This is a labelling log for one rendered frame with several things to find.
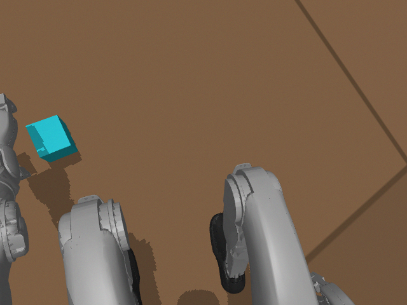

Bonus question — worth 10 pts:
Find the right robot hand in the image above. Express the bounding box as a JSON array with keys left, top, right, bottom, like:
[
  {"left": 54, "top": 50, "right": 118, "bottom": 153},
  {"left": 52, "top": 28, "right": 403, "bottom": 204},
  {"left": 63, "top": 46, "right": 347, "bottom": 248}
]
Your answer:
[{"left": 310, "top": 272, "right": 355, "bottom": 305}]

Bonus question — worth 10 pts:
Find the left robot hand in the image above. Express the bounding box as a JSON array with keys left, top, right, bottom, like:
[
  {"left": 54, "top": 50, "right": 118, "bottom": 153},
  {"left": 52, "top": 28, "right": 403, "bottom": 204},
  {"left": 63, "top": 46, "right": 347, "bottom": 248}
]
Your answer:
[{"left": 0, "top": 93, "right": 31, "bottom": 180}]

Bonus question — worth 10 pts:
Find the left robot arm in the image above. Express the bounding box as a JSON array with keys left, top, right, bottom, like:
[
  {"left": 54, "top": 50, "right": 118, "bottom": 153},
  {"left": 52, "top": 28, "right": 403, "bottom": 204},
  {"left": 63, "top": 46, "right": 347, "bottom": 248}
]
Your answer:
[{"left": 0, "top": 144, "right": 29, "bottom": 305}]

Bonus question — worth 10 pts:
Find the small box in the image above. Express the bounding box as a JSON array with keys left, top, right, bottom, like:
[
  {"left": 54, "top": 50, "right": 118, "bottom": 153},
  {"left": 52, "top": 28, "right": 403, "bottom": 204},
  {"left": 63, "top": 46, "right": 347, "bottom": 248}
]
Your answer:
[{"left": 26, "top": 115, "right": 78, "bottom": 162}]

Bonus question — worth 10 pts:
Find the right robot foot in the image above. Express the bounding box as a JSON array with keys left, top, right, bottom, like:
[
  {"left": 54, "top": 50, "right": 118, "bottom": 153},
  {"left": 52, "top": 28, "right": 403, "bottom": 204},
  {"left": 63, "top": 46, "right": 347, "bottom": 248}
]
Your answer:
[{"left": 210, "top": 213, "right": 245, "bottom": 294}]

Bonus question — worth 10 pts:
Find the left robot foot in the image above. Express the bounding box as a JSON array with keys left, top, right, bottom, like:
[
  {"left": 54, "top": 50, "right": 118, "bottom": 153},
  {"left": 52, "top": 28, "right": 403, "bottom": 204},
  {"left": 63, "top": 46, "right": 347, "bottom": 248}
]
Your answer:
[{"left": 127, "top": 248, "right": 142, "bottom": 305}]

